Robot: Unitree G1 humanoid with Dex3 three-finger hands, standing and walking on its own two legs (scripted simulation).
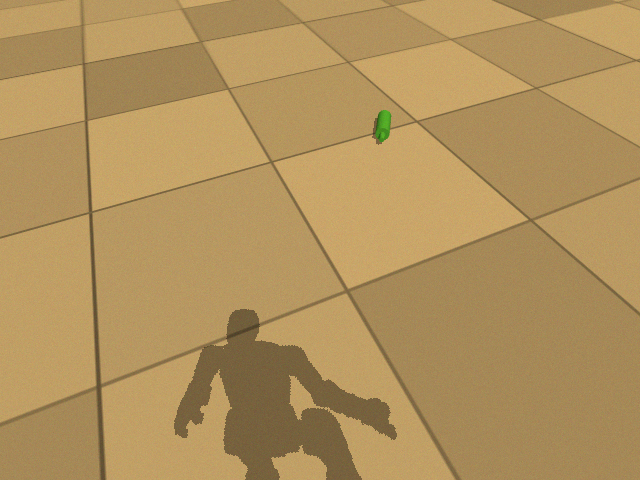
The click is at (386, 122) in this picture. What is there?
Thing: lying bottle
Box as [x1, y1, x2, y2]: [375, 110, 390, 141]
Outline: 386,110 380,111 377,119 375,134 380,141 383,141 389,133 390,113
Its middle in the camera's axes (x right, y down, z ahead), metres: +0.37 -0.62 +2.20
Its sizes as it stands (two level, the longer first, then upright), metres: 0.250 0.078 0.078
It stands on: the floor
